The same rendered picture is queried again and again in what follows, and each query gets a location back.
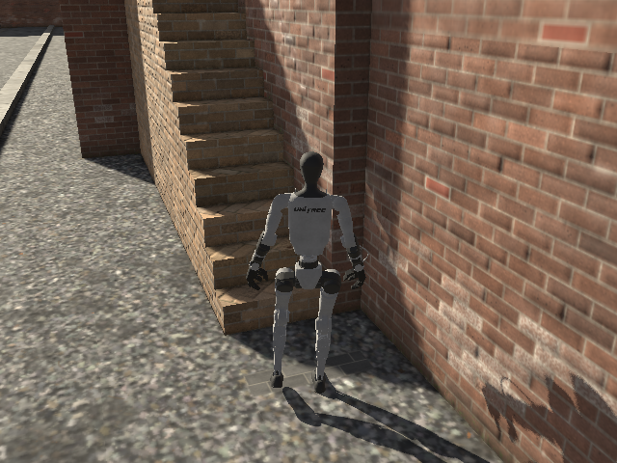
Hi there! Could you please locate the left robot forearm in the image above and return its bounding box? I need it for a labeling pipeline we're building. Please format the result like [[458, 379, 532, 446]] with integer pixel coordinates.
[[249, 231, 270, 271]]

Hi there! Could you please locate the right robot forearm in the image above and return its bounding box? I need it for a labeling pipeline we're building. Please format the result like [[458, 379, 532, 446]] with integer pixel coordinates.
[[346, 234, 364, 272]]

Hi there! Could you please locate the left robot hand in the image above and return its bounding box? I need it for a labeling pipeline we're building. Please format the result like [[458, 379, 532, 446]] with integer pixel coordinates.
[[246, 266, 268, 290]]

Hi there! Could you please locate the robot shin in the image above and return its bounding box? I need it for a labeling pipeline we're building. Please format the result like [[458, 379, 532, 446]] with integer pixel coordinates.
[[273, 309, 286, 375], [315, 318, 332, 380]]

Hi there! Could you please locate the robot right upper arm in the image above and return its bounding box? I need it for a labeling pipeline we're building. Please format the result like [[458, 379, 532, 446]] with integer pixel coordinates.
[[331, 195, 357, 249]]

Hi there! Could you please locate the robot left upper arm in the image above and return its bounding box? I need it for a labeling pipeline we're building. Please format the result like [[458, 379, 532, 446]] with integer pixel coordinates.
[[261, 193, 291, 246]]

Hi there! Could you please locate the left robot shin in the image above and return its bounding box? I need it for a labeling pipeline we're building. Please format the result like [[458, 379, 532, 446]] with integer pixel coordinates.
[[273, 309, 286, 375]]

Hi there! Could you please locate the right robot hand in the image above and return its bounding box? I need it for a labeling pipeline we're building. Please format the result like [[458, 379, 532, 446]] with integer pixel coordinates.
[[343, 268, 366, 289]]

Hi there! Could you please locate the right robot shin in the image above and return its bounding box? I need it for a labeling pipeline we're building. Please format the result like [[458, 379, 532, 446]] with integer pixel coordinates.
[[315, 318, 332, 380]]

